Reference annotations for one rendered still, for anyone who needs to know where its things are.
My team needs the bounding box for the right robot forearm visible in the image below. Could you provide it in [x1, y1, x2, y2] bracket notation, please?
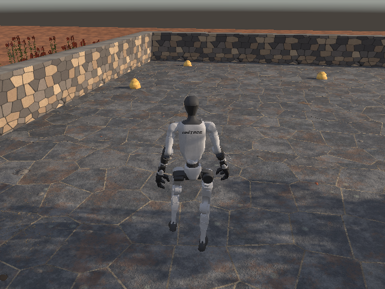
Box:
[216, 145, 228, 169]

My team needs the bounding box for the robot left upper arm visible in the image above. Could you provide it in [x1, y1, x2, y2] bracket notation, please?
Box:
[164, 122, 179, 156]

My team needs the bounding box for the left robot forearm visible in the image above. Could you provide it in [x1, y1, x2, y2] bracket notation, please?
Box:
[157, 147, 170, 175]

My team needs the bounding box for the left robot hand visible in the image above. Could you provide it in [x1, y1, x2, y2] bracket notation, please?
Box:
[156, 173, 170, 189]

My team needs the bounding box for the left robot foot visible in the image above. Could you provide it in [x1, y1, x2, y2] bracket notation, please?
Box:
[168, 221, 177, 232]

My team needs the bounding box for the right robot foot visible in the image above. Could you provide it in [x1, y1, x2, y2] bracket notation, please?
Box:
[198, 236, 208, 252]

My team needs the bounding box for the right robot hand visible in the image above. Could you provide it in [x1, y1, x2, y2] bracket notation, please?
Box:
[216, 167, 230, 180]

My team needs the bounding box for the robot foot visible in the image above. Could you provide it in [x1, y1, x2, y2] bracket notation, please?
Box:
[168, 221, 177, 232]
[198, 236, 208, 252]

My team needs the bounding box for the robot right upper arm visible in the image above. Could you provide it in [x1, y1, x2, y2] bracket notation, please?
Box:
[205, 122, 222, 154]

